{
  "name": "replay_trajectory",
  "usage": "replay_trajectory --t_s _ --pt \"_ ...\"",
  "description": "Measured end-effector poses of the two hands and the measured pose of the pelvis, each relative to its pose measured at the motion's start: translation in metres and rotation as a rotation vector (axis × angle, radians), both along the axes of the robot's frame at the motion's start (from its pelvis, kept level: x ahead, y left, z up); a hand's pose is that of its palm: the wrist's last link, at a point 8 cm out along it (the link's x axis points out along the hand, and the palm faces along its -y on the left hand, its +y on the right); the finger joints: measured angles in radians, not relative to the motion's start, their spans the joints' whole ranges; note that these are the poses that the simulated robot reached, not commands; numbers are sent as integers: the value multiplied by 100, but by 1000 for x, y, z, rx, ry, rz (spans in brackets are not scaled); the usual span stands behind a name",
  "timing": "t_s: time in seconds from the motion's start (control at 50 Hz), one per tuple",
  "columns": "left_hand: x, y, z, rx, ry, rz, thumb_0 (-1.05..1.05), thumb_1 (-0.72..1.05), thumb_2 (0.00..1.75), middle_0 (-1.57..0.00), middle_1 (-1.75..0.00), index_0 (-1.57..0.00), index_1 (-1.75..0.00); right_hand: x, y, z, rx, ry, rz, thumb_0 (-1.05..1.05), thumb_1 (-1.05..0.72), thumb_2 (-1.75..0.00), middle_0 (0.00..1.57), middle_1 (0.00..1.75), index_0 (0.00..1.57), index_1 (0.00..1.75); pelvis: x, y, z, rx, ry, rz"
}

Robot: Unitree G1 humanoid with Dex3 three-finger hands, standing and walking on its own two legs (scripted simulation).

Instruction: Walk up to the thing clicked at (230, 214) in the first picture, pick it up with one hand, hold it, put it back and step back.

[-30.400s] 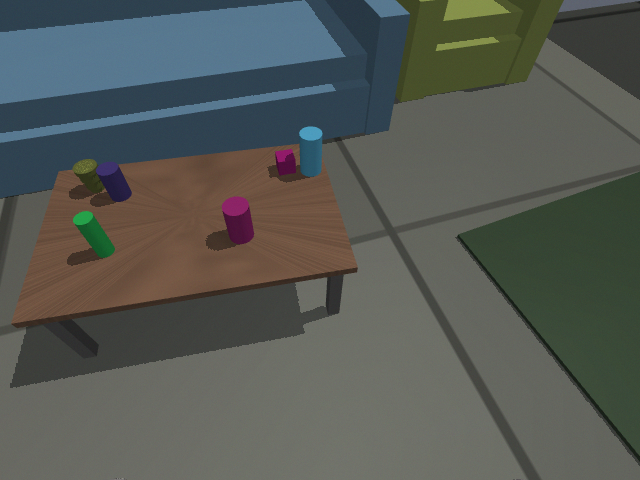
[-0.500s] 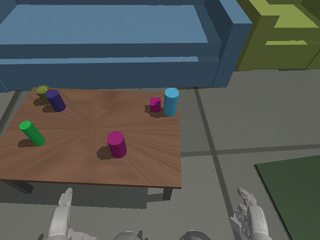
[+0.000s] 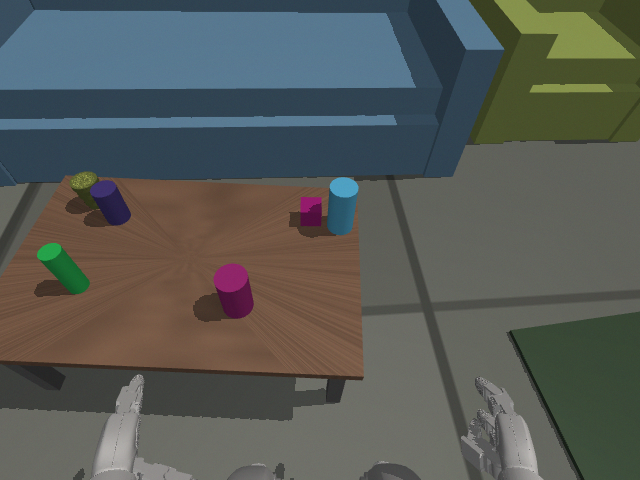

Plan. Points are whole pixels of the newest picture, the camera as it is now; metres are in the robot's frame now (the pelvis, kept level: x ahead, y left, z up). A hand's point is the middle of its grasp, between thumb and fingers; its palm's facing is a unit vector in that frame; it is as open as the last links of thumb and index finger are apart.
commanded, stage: home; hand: left
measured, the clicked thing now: (234, 291) +0.54 +0.19 -0.33
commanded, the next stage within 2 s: stand in 0.28 s
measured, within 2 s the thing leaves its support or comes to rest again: neither
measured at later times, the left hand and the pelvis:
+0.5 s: hand (174, 453) +0.16 +0.18 -0.06, palm faces +0.10 -0.95 -0.28, open 16.7 cm; pelvis -0.01 +0.00 +0.00, yaw +0 degrees
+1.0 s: hand out of the picture +0.08 +0.25 -0.11, palm faces -0.01 -0.93 -0.36, open 7.7 cm; pelvis -0.01 +0.00 +0.03, yaw +0 degrees
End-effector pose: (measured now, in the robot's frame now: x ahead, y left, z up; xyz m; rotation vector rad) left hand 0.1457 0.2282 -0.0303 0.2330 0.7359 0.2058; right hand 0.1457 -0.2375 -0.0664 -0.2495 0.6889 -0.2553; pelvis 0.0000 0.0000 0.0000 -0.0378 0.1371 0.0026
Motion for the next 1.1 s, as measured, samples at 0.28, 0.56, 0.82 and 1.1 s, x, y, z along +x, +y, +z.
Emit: replay_trajectory --t_s 0.28,0.56,0.82,1.1 --pt "-5 -1 0 6 7 -2 -1 -52 8 -6 -6 -6 -6 -5 1 -2 7 -2 1 1 -90 -90 20 30 20 30 -4 -1 -1 3 1 -2" --pt "-7 -4 0 1 -2 -3 -1 -31 28 -14 -18 -14 -18 -7 -5 -1 -3 -4 -1 1 -90 -90 20 30 20 30 -6 -4 -1 4 0 -2" --pt "-32 36 -40 59 192 -76 0 55 82 -20 -29 -20 -29 -37 -36 -17 -15 299 83 1 -90 -90 20 30 20 30 -10 -4 14 40 -111 -3" --pt "-95 64 -40 53 451 38 1 88 90 -20 -30 -20 -30 -95 -46 -10 11 512 -7 1 -90 -90 20 30 20 30 -6 3 44 40 -172 -3"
